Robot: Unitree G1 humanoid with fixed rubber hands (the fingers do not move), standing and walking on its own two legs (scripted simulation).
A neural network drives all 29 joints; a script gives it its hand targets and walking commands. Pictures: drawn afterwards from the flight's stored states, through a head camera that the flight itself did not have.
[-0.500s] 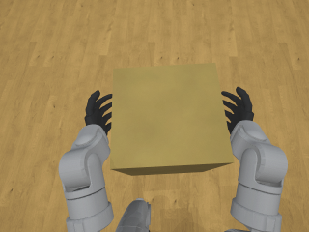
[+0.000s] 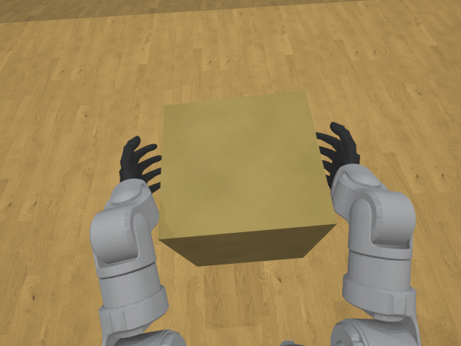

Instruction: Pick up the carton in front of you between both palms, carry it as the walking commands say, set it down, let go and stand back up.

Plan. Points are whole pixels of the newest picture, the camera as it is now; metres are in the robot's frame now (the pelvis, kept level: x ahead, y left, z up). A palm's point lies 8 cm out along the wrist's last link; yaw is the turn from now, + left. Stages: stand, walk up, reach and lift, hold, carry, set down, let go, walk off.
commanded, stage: carry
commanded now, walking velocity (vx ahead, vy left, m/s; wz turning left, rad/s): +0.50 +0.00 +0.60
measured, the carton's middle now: (243, 191) +0.37 -0.03 +0.09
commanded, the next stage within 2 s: none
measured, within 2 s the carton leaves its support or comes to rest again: neither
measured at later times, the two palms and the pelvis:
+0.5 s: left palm (85, 92) +0.62 +0.26 +0.16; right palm (226, 65) +0.68 -0.04 +0.16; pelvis +0.32 +0.05 +0.04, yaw +16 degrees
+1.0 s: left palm (82, 1) +0.96 +0.32 +0.23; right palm out of the picture +1.03 +0.02 +0.23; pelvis +0.66 +0.09 +0.11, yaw +8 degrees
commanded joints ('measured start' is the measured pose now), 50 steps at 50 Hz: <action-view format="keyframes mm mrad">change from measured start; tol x32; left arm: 1 -434 -508 -519 63 -140 34 2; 50 -762 -789 -736 -29 -396 16 -62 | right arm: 1 -517 645 575 -13 166 10 33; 50 -535 662 409 -3 5 -27 14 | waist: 1 176 -247 -531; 20 -25 -281 -392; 23 -32 207 -556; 50 142 -6 -433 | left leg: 1 -376 3 48 510 353 25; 4 -626 0 -74 912 59 42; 13 -738 30 33 623 178 41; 20 -65 -183 305 198 193 127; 23 541 237 -818 -173 249 426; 25 450 239 -581 -32 706 365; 37 272 186 -5 -226 551 163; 42 203 160 240 254 1451 49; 45 -470 -127 -9 1046 106 -54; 50 -590 22 -90 945 68 1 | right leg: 1 876 -275 452 -249 -201 -122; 2 897 -407 866 -453 -173 -233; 16 779 -276 -24 -413 418 -87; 20 674 -259 -211 39 1199 -7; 23 -87 68 30 902 -217 119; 35 -352 -93 49 546 -49 -29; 42 349 180 -252 71 -24 -102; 45 809 -212 905 -331 178 -401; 50 639 -169 519 -215 240 -274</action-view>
